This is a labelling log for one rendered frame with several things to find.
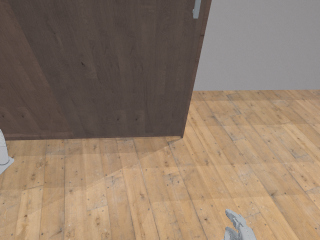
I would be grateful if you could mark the wardrobe door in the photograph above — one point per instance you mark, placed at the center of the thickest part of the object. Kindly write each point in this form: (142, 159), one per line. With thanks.
(27, 103)
(115, 67)

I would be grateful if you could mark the right robot hand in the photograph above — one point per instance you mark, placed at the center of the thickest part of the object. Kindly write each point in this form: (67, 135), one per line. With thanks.
(244, 232)

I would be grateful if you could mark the left robot hand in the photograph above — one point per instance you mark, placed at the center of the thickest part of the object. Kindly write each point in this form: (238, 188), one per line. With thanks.
(5, 160)

